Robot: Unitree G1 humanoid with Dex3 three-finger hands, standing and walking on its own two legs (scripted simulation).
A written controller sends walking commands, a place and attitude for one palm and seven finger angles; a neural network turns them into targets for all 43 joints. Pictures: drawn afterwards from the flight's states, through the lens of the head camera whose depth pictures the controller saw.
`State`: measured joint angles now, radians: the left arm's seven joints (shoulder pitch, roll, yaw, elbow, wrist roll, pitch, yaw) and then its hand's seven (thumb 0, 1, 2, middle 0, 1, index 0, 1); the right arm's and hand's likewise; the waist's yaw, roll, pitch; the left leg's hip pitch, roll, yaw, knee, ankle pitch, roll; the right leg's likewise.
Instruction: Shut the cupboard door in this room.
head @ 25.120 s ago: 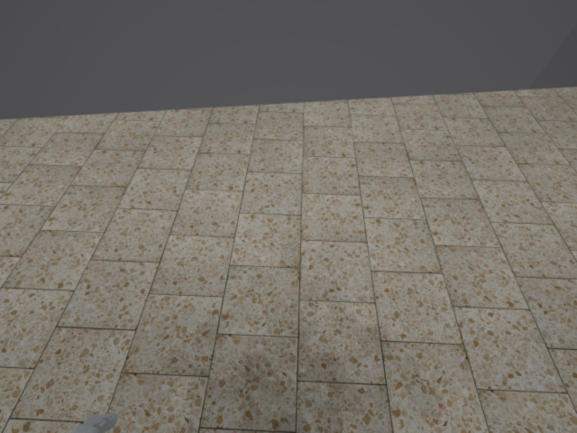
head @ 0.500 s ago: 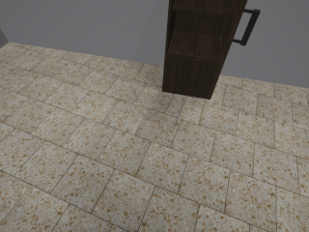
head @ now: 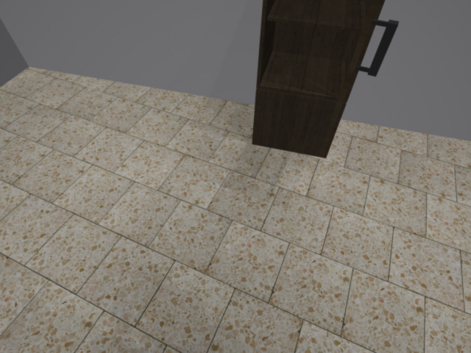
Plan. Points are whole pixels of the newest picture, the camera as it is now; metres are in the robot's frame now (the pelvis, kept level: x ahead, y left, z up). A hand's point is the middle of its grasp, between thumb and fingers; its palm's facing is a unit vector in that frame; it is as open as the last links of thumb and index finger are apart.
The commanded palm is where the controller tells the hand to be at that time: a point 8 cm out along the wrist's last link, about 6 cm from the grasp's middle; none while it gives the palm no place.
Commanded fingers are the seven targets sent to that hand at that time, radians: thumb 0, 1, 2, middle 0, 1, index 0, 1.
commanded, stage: turn or walk to find it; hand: left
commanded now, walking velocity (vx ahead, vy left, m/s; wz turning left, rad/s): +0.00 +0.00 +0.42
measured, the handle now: (374, 48) +0.89 -0.36 +0.08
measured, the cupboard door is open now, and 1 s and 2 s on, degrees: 80 80 80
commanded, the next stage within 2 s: stand and wait in 0.50 s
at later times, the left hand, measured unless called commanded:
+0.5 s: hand out of the picture +0.07 +0.23 -0.16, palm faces +0.19 -0.95 -0.25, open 7.4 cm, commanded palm none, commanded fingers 0.00 0.90 0.90 -0.20 -0.30 -0.20 -0.30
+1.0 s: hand out of the picture -0.06 +0.11 -0.17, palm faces +0.33 -0.92 -0.19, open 7.4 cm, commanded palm none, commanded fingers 0.00 0.90 0.90 -0.20 -0.30 -0.20 -0.30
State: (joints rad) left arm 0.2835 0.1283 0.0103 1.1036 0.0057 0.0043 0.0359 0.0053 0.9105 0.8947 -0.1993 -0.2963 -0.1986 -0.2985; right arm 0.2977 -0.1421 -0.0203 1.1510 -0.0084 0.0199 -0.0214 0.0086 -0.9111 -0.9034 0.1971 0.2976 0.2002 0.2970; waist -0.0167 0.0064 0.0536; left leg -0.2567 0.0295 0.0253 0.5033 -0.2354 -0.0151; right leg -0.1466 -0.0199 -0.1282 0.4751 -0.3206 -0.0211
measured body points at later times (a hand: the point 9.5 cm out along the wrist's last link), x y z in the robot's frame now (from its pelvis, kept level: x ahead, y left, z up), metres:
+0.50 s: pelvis +0.00 +0.01 +0.00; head +0.04 +0.02 +0.45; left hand +0.06 +0.28 -0.14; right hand +0.11 -0.23 -0.14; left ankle +0.01 +0.12 -0.74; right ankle +0.00 -0.15 -0.69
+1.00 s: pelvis +0.02 -0.04 +0.00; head +0.05 -0.04 +0.45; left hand -0.08 +0.16 -0.15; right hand +0.14 -0.26 -0.16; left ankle -0.06 +0.08 -0.74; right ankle +0.01 -0.14 -0.74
